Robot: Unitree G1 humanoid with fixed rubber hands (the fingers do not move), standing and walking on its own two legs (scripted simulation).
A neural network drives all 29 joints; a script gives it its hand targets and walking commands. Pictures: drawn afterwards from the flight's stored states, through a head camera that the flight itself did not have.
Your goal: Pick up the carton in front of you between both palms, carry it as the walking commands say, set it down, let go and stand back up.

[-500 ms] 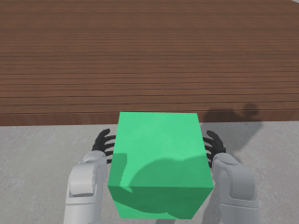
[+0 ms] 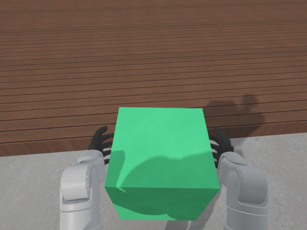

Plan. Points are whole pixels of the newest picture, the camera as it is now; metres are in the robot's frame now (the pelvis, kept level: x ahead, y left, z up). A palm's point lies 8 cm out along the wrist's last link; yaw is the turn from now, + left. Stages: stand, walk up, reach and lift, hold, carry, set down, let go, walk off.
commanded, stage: carry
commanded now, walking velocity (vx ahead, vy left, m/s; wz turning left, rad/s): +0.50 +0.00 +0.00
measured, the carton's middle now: (159, 166) +0.28 -0.01 +0.02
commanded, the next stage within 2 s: none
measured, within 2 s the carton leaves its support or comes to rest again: neither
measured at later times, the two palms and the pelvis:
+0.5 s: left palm (110, 71) +0.61 +0.16 +0.12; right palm (194, 70) +0.60 -0.14 +0.12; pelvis +0.33 +0.01 +0.00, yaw -1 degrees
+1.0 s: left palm (118, 25) +0.89 +0.16 +0.17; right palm (186, 26) +0.89 -0.14 +0.17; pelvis +0.51 +0.01 +0.01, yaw +1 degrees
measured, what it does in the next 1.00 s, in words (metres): walks ahead: left foot, then right foot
